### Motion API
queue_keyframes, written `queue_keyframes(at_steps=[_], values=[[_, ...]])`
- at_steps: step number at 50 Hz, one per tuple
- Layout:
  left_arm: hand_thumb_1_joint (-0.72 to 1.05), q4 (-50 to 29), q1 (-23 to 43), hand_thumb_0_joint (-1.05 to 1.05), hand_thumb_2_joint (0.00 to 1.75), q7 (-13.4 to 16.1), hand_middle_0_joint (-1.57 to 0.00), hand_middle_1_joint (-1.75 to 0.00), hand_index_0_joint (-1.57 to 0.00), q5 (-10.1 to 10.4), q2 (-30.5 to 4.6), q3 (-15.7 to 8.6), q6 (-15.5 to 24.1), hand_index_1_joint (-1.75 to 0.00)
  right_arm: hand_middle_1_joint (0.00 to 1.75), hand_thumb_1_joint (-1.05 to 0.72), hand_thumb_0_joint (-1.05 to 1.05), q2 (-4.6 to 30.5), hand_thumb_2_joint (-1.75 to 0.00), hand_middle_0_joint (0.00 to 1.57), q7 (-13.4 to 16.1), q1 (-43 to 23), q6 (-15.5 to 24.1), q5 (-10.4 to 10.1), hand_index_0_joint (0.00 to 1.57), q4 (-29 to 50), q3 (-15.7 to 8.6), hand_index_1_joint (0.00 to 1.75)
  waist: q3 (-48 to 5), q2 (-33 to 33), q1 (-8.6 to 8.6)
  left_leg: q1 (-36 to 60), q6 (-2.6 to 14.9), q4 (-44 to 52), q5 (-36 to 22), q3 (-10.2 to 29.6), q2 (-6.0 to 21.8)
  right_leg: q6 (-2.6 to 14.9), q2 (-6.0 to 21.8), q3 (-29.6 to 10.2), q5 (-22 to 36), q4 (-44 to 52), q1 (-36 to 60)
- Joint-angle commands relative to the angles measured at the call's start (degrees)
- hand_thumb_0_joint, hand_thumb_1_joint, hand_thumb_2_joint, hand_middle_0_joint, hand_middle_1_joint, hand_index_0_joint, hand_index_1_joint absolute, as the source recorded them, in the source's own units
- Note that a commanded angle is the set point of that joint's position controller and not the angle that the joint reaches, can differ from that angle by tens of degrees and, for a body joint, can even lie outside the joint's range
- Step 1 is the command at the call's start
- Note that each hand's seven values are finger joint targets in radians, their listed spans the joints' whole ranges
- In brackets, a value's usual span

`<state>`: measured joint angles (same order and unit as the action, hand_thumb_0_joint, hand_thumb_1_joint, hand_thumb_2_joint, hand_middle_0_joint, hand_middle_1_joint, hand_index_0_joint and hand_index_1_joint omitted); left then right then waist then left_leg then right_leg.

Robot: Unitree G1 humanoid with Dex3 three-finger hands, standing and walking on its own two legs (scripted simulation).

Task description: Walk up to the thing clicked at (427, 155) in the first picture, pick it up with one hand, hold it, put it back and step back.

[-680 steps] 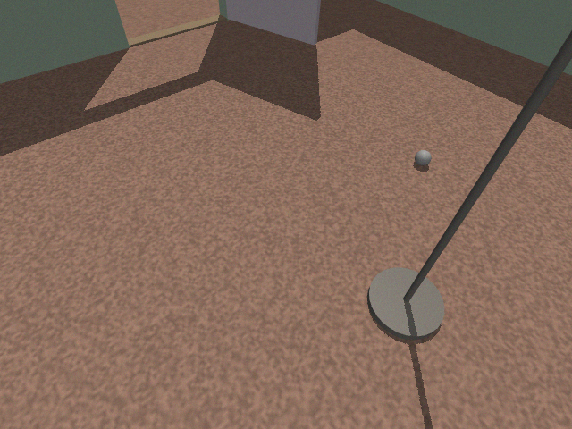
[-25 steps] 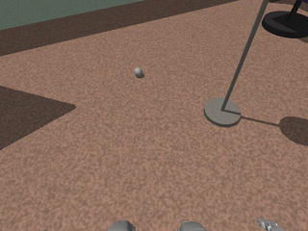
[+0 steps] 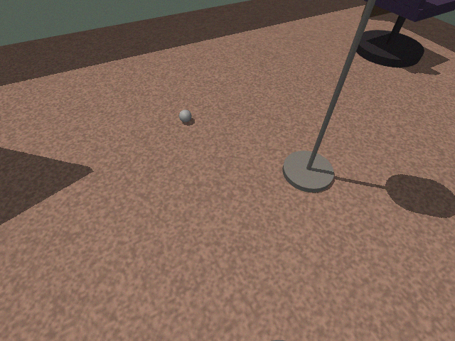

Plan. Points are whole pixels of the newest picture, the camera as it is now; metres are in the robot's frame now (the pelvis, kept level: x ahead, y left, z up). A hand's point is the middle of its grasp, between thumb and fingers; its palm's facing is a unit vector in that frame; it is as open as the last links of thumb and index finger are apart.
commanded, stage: walk up
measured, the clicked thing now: (185, 116) +1.53 +0.23 -0.72
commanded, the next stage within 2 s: stand in 0.56 s
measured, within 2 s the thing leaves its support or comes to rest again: neither
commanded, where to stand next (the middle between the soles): +0.05 +0.02 m, yaw +1 degrees
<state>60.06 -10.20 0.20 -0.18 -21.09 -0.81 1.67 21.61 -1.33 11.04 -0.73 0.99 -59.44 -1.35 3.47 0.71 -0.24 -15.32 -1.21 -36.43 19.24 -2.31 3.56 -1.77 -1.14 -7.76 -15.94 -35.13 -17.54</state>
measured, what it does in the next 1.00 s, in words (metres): stands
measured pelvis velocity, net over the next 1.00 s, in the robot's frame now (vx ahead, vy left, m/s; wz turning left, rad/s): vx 0.01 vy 0.00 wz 0.00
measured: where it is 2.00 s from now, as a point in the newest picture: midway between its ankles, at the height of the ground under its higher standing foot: outside the picture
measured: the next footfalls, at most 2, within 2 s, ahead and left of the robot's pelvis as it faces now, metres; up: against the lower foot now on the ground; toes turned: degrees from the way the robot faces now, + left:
none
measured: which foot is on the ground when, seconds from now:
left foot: down 0.00-1.00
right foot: down 0.00-1.00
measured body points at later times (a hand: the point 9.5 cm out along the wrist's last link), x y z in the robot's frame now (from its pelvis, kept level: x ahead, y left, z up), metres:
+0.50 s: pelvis +0.01 -0.01 +0.01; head +0.03 -0.02 +0.46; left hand +0.13 +0.29 -0.11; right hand +0.11 -0.32 -0.12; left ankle +0.00 +0.14 -0.73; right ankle +0.04 -0.15 -0.73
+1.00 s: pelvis +0.01 +0.00 +0.02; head +0.02 -0.01 +0.47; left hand +0.09 +0.30 -0.11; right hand +0.08 -0.31 -0.11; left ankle +0.00 +0.14 -0.73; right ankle +0.04 -0.15 -0.73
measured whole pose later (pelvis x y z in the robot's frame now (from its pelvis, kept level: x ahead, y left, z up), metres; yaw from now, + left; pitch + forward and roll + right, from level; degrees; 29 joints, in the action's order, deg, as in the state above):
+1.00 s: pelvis +0.01 +0.00 +0.02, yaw +0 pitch -2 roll +0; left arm 65.7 -5.2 -0.3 -0.4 -20.0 -0.2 0.5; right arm 20.2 -0.8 5.5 -0.1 0.9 -65.5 -1.9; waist 2.9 0.0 -0.8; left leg -7.3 -1.9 -20.8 11.6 -2.8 2.8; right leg -2.5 0.2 -7.8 -9.4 -21.4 -10.3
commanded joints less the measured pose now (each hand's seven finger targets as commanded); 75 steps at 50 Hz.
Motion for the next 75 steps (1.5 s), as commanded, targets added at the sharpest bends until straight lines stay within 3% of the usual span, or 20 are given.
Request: queue_keyframes(at_steps=[1, 5, 8, 16, 26, 27, 28, 31, 33, 42, 46, 53, 56, 60, 69, 75], values=[[0.90, -2.88, 4.30, 0.00, 0.90, 1.06, -0.20, -0.30, -0.20, 0.32, -12.42, -2.46, 1.60, -0.30, 0.30, -0.90, 0.00, 12.42, -0.90, 0.20, 0.88, -5.41, 2.31, -0.49, 0.20, 3.54, -2.45, 0.30, -3.38, 0.34, -0.39, 2.50, 4.11, 11.55, -2.25, 6.07, 4.16, 4.65, 4.00, -4.99, 12.35, 6.26, 0.69], [0.90, -1.35, 4.23, 0.00, 0.90, 1.47, -0.20, -0.30, -0.20, 0.77, -12.13, -2.04, 1.65, -0.30, 0.30, -0.90, 0.00, 12.91, -0.90, 0.20, 1.13, -5.87, 2.31, -0.98, 0.20, 1.94, -2.77, 0.30, -7.97, 1.28, -0.19, 7.88, 4.64, 10.37, -16.53, 4.49, 5.13, 3.69, 4.28, -2.70, 22.03, 5.03, 4.73], [0.90, -0.65, 5.30, 0.00, 0.90, 1.61, -0.20, -0.30, -0.20, 0.79, -12.02, -1.85, 1.37, -0.30, 0.30, -0.90, 0.00, 12.56, -0.90, 0.20, 1.32, -6.33, 2.07, -1.26, 0.20, 1.26, -2.92, 0.30, -9.13, 0.82, -0.45, 10.01, 4.64, 10.31, -20.97, 3.14, 5.13, 3.60, 4.69, -2.56, 24.56, 4.55, 5.56], [0.90, 0.41, 8.80, 0.00, 0.90, 1.56, -0.20, -0.30, -0.20, 0.11, -11.93, -1.47, 1.03, -0.30, 0.30, -0.90, 0.00, 11.54, -0.90, 0.20, 1.05, -10.50, 0.93, -1.21, 0.20, -0.09, -3.04, 0.30, -5.11, -2.46, -0.96, 10.15, 3.69, 12.53, -10.08, 2.08, 4.09, 4.22, 5.69, -5.59, 18.97, 10.00, 2.51], [0.90, 0.29, 9.80, 0.00, 0.90, 1.19, -0.20, -0.30, -0.20, -0.35, -11.67, -1.91, 0.91, -0.30, 0.30, -0.90, 0.00, 11.65, -0.90, 0.20, 0.57, -11.51, 1.13, -0.95, 0.20, -0.72, -2.91, 0.30, -7.09, -2.26, -0.67, 11.98, 3.43, 15.24, -7.41, 1.51, 4.60, 3.85, 5.13, -5.49, 16.53, 12.16, 4.20], [0.90, 0.12, 10.04, 0.00, 0.90, 1.16, -0.20, -0.30, -0.20, -0.36, -11.63, -1.96, 0.91, -0.30, 0.30, -0.90, 0.00, 11.40, -0.90, 0.20, 0.59, -11.27, 1.18, -0.90, 0.20, -0.79, -2.88, 0.30, -7.24, -2.45, -0.77, 12.02, 3.31, 15.28, -7.77, 1.35, 4.45, 3.93, 5.20, -5.75, 16.75, 12.17, 4.31], [0.90, 1.27, 9.71, 0.00, 0.90, 0.85, -0.20, -0.30, -0.20, -0.08, -11.35, -1.74, 0.64, -0.30, 0.30, -0.90, 0.00, 10.86, -0.90, 0.20, 0.77, -11.23, 1.46, -0.51, 0.20, -0.98, -2.37, 0.30, -7.98, -2.29, -0.79, 10.39, 2.93, 17.99, -8.83, 3.99, 4.75, 2.95, 5.60, -3.92, 16.58, 13.36, 6.44], [0.90, 1.57, 9.22, 0.00, 0.90, 0.58, -0.20, -0.30, -0.20, -0.07, -10.71, -1.77, 0.28, -0.30, 0.30, -0.90, 0.00, 11.69, -0.90, 0.20, 1.09, -12.41, 1.82, -0.36, 0.20, -1.30, -2.62, 0.30, -7.80, -1.04, 0.12, 10.76, 2.76, 18.45, -10.67, 3.79, 4.86, 2.62, 5.56, -3.45, 17.69, 13.61, 7.58], [0.90, 1.84, 9.54, 0.00, 0.90, 0.52, -0.20, -0.30, -0.20, -0.07, -11.17, -1.80, 0.16, -0.30, 0.30, -0.90, 0.00, 11.40, -0.90, 0.20, 1.18, -11.52, 2.00, -0.42, 0.20, -1.57, -2.56, 0.30, -7.53, -1.22, -0.34, 11.04, 2.40, 18.95, -11.03, 3.75, 4.69, 2.79, 5.79, -3.22, 17.29, 14.02, 8.08], [0.90, 1.96, 8.72, 0.00, 0.90, 0.22, -0.20, -0.30, -0.20, -0.33, -10.85, -1.82, -0.04, -0.30, 0.30, -0.90, 0.00, 11.24, -0.90, 0.20, 1.23, -9.30, 2.18, -0.15, 0.20, -2.82, -2.65, 0.30, -4.64, 0.41, -0.37, 9.53, 2.11, 21.56, -3.66, 4.56, 4.59, 2.77, 5.83, -2.95, 10.88, 16.92, 6.09], [0.90, 1.91, 8.64, 0.00, 0.90, 0.32, -0.20, -0.30, -0.20, -0.43, -11.66, -1.94, 0.28, -0.30, 0.30, -0.90, 0.00, 10.70, -0.90, 0.20, 1.14, -8.35, 1.99, -0.32, 0.20, -2.83, -2.69, 0.30, -5.05, -1.98, -0.93, 10.50, 2.17, 20.28, -5.09, 4.32, 4.18, 2.77, 6.25, -3.21, 10.94, 17.27, 5.70], [0.90, 1.95, 7.25, 0.00, 0.90, 0.22, -0.20, -0.30, -0.20, -0.25, -11.30, -1.84, 0.15, -0.30, 0.30, -0.90, 0.00, 11.11, -0.90, 0.20, 1.07, -7.74, 2.01, -0.21, 0.20, -2.72, -2.63, 0.30, -3.82, -0.55, -0.67, 9.00, 2.36, 21.25, -2.92, 5.05, 4.34, 2.78, 6.08, -2.73, 9.91, 17.52, 5.84], [0.90, 1.77, 6.54, 0.00, 0.90, 0.18, -0.20, -0.30, -0.20, -0.35, -10.97, -1.68, 0.27, -0.30, 0.30, -0.90, 0.00, 11.22, -0.90, 0.20, 1.13, -8.25, 2.19, -0.26, 0.20, -2.24, -2.63, 0.30, -5.35, -1.30, -0.51, 10.73, 2.36, 20.21, -8.37, 4.78, 4.46, 2.73, 6.48, -2.48, 14.83, 17.05, 6.33], [0.90, 1.71, 6.35, 0.00, 0.90, 0.30, -0.20, -0.30, -0.20, -0.22, -11.25, -1.61, 0.18, -0.30, 0.30, -0.90, 0.00, 10.98, -0.90, 0.20, 1.19, -7.72, 2.15, -0.41, 0.20, -2.50, -2.36, 0.30, -5.04, -0.37, -0.58, 10.60, 2.17, 20.30, -8.42, 4.73, 4.18, 2.66, 6.43, -2.11, 13.77, 16.84, 6.48], [0.90, 1.44, 5.77, 0.00, 0.90, 0.49, -0.20, -0.30, -0.20, -0.16, -11.40, -1.53, 0.31, -0.30, 0.30, -0.90, 0.00, 11.35, -0.90, 0.20, 1.29, -7.30, 2.14, -0.64, 0.20, -2.19, -2.33, 0.30, -7.52, -0.98, -0.67, 12.57, 2.19, 18.45, -17.57, 4.28, 4.34, 2.53, 7.06, -1.17, 21.62, 15.84, 9.37], [0.90, 1.38, 6.16, 0.00, 0.90, 0.58, -0.20, -0.30, -0.20, -0.08, -11.21, -1.46, 0.01, -0.30, 0.30, -0.90, 0.00, 11.13, -0.90, 0.20, 1.35, -8.05, 1.88, -0.59, 0.20, -2.08, -2.15, 0.30, -4.90, -0.12, -0.25, 10.40, 2.05, 19.29, -14.04, 4.31, 3.90, 2.35, 6.93, -1.28, 18.15, 17.04, 9.21]])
